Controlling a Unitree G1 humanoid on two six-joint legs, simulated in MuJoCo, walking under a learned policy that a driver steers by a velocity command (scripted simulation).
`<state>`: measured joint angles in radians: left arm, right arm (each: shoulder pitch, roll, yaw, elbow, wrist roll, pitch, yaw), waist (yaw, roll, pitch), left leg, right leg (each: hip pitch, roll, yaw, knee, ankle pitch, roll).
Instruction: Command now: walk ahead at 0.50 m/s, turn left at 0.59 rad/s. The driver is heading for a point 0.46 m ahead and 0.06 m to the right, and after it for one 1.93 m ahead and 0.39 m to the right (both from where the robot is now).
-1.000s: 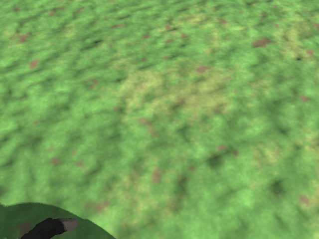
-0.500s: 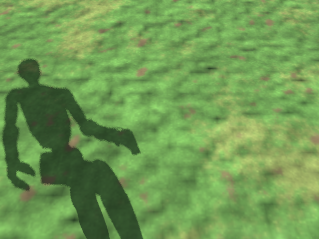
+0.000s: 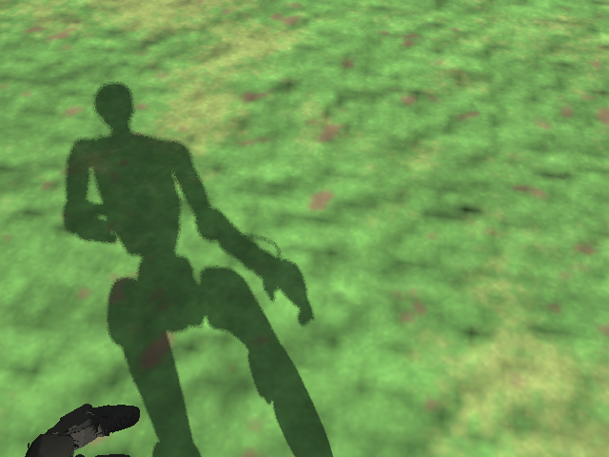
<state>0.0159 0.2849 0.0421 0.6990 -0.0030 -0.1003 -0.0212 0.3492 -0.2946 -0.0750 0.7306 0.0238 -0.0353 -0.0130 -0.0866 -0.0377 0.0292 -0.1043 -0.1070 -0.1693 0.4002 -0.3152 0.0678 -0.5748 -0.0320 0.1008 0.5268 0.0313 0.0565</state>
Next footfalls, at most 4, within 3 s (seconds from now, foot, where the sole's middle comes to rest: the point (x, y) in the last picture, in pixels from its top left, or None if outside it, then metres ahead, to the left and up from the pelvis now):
0.08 right None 0.22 -0.14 -0.78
0.54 left None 0.46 0.14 -0.78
1.00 right None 0.44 -0.11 -0.78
1.46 left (237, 438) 0.51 0.10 -0.78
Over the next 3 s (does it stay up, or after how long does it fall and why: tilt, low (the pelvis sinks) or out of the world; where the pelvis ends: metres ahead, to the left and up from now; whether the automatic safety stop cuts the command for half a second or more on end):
stays up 0.46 0.00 0.00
